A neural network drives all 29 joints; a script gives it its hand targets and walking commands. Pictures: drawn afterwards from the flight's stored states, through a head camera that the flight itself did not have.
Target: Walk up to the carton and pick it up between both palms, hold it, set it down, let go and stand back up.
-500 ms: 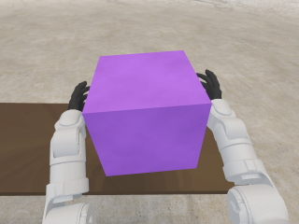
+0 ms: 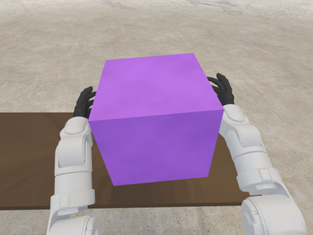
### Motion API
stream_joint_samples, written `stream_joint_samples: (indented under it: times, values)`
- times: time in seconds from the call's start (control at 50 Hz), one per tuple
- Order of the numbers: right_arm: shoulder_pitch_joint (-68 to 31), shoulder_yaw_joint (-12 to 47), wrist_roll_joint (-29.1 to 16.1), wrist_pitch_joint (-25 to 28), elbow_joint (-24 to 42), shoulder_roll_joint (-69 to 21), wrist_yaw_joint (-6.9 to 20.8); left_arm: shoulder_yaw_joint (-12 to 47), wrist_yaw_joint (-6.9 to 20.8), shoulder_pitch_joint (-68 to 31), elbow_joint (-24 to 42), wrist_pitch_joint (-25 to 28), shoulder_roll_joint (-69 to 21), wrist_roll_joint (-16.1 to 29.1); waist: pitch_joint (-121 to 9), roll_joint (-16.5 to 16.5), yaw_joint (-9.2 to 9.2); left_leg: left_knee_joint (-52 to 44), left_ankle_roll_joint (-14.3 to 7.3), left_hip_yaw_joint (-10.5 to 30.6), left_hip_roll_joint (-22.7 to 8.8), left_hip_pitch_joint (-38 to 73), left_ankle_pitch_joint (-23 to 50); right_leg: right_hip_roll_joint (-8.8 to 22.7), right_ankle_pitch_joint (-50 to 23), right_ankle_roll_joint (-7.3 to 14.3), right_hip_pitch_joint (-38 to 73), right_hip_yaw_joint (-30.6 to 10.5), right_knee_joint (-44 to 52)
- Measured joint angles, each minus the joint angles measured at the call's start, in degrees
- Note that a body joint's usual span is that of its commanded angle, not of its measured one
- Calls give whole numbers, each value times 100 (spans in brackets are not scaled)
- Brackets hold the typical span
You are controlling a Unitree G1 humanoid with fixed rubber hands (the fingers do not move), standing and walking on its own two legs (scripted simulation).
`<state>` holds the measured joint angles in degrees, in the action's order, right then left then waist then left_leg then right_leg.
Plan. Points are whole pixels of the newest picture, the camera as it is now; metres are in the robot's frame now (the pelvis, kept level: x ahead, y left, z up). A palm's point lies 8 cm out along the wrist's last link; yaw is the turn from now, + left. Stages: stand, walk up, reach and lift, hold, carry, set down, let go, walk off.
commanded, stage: hold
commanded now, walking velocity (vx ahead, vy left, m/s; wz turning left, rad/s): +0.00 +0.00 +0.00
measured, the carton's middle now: (155, 116) +0.40 +0.00 +0.15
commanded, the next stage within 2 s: none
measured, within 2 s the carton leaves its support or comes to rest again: neither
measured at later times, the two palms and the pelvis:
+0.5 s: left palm (84, 118) +0.35 +0.18 +0.19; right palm (224, 107) +0.36 -0.17 +0.20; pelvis +0.00 +0.00 +0.00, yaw +0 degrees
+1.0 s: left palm (84, 119) +0.35 +0.18 +0.18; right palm (223, 107) +0.36 -0.17 +0.20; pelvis +0.00 +0.00 +0.00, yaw +0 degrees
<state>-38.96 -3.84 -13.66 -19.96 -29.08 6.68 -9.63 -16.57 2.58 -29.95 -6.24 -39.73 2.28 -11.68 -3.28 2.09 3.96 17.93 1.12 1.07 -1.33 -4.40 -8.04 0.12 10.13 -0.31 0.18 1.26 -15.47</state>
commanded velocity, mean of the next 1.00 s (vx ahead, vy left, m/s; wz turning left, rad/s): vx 0.00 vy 0.00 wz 0.00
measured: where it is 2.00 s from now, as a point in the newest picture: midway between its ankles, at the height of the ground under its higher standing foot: outside the picture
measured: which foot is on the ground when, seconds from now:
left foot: down 0.00-1.00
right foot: down 0.00-1.00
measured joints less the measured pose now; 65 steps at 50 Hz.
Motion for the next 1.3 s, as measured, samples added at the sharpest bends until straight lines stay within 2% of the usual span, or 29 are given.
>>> stream_joint_samples:
  times: [0.06, 0.22, 0.3, 0.42, 0.52, 0.7, 0.86, 1.0, 1.12, 1.3]
  values:
    - [-49, -3, 64, -50, -97, -42, 6, -48, 95, 2, -13, -67, 10, -54, 20, 49, -10, -29, 5, 5, 5, 75, 7, 4, 14, 6, 61, 5, -7]
    - [16, -140, 165, -27, -75, -174, 64, 35, 99, 39, -18, -74, 105, -20, 18, 113, 70, 23, 14, 67, 16, 36, -1, 10, 48, 16, 47, 67, -58]
    - [-82, -242, 248, 4, -271, -193, 89, -27, 131, -129, -234, -70, 89, -85, 66, 101, 46, 7, 5, 21, 17, 36, 12, 15, 42, 9, 4, 21, -94]
    - [24, -62, 95, 71, -14, -29, 61, 105, 37, -63, -12, -24, 82, -22, 57, 15, 40, 10, -7, 13, 15, -61, 29, 12, -4, -5, -69, 11, -40]
    - [-60, -108, 118, 17, -115, -48, 76, 18, 47, -85, -92, -21, 35, -35, 56, -27, 51, -5, -15, -1, 21, -33, 27, 19, -7, -12, -49, -2, -31]
    - [-67, -97, 157, -25, -176, -61, 61, -22, 81, -87, -184, -23, 28, -58, 96, 19, 35, -25, -12, -10, 17, 28, 20, 15, -2, -8, 6, -12, -16]
    - [55, -40, 75, 43, 12, -38, 52, 101, 2, 30, 51, -27, 47, -30, 16, 31, 45, 24, -6, 37, 19, -65, -6, 11, 11, -4, -43, 32, -7]
    - [5, -120, 156, -54, -71, -107, 52, 18, 61, -10, -62, -69, 36, -61, 66, 78, 71, -15, 4, 29, 14, 56, -11, 6, 28, 8, 58, 24, 0]
    - [54, -65, 43, 53, -49, -57, 42, 70, 39, -16, 42, -96, 36, -85, 71, 47, 63, -3, 13, 9, -1, 57, -24, -7, 35, 15, 49, 3, -15]
    - [121, 86, 9, -72, 195, -54, -65, -36, 96, 138, 235, -89, -4, -53, 138, 19, 73, -6, 18, 19, -12, 110, -14, -21, 14, 22, 117, 10, 13]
